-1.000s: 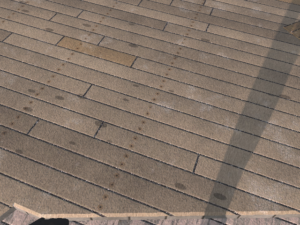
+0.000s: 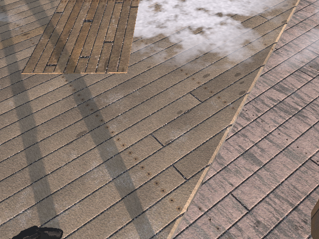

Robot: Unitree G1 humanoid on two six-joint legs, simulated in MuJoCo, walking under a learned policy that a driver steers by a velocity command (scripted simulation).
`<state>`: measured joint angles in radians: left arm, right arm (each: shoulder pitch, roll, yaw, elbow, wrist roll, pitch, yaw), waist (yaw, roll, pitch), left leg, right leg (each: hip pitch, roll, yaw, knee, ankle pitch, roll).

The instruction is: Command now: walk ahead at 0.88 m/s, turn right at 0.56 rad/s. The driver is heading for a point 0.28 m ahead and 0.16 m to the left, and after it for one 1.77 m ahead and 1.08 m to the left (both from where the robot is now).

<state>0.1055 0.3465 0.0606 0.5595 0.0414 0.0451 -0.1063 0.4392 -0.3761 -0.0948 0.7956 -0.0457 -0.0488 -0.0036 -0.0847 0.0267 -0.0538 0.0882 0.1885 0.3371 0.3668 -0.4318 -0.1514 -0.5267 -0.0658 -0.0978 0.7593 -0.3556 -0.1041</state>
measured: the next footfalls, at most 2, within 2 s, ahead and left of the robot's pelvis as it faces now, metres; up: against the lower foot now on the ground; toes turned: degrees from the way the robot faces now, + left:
right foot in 0.02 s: +0.11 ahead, -0.11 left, +0.00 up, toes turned -6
left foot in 0.42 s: +0.54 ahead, -0.02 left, +0.05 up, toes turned +7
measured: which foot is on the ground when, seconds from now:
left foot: down 0.00-0.00, up 0.02-0.40, down 0.42-0.78, up 0.80-1.00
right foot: up 0.00-0.00, down 0.02-0.42, up 0.44-0.76, down 0.78-1.00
